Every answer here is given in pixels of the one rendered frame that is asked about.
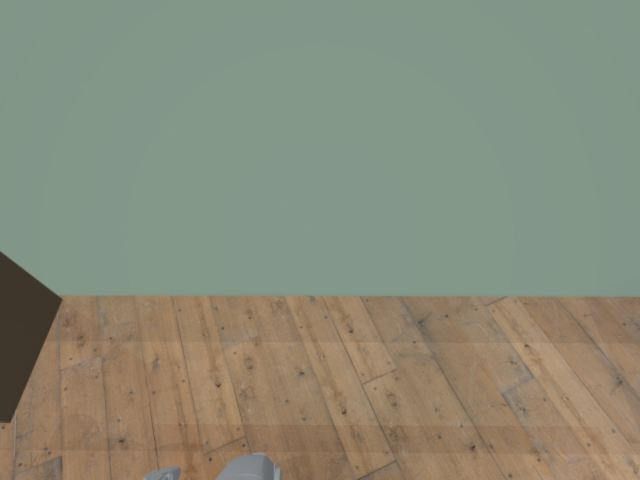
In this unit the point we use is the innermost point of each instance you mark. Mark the robot left thigh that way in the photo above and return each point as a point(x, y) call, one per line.
point(251, 467)

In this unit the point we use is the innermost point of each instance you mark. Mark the cupboard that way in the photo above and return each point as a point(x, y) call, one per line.
point(27, 311)

